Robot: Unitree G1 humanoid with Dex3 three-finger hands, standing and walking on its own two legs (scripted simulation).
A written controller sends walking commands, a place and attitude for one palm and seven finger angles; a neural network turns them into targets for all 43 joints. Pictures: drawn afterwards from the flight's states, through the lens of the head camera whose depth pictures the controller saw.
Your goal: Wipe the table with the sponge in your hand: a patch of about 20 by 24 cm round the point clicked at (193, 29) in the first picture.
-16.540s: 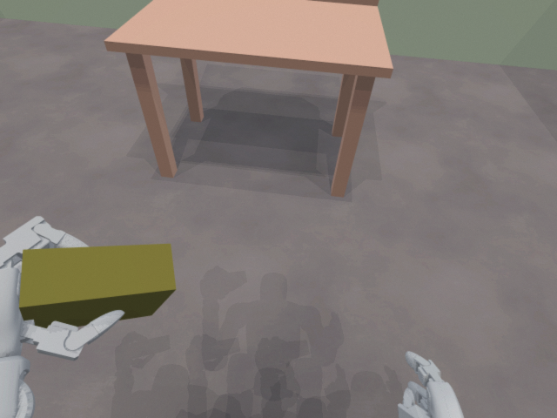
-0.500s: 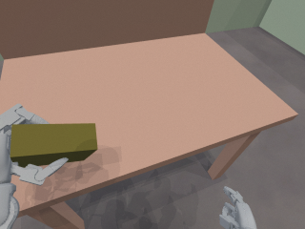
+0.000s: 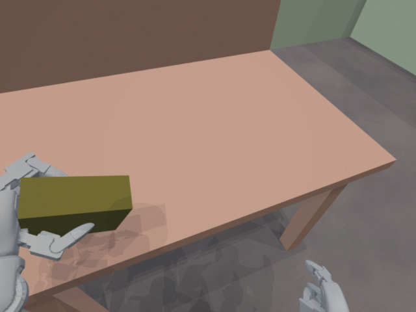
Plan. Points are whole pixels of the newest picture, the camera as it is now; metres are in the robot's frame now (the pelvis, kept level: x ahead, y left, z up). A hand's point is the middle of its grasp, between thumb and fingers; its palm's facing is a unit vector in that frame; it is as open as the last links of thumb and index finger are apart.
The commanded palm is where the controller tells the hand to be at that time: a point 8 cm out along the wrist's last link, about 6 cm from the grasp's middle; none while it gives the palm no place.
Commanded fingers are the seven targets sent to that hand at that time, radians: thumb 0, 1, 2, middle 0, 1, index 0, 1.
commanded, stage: shuffle to correct the standing spot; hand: left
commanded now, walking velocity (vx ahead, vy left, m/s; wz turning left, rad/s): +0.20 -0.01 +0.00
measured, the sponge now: (93, 207) +0.24 +0.20 +0.13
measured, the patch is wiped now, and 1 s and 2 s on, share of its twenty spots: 0.00 0.00 0.00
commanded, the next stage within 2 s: come to a stop and stand still in 0.02 s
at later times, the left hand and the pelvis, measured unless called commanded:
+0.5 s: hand (6, 197) +0.23 +0.30 +0.17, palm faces +0.44 -0.83 -0.34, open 9.6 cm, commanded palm +0.15 +0.30 +0.18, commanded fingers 0.00 0.10 1.30 -1.20 -1.60 -1.20 -1.60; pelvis -0.03 +0.03 +0.00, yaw -3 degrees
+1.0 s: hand out of the picture +0.20 +0.31 +0.16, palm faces +0.36 -0.86 -0.35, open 9.6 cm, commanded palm +0.14 +0.35 +0.18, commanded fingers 0.00 0.10 1.30 -1.20 -1.60 -1.20 -1.60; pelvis -0.03 +0.07 +0.01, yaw -2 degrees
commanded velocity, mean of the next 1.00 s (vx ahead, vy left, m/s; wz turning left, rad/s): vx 0.02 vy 0.00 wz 0.00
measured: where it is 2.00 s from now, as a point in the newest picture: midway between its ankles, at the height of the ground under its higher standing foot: outside the picture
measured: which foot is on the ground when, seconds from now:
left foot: down 0.00-1.00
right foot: down 0.00-1.00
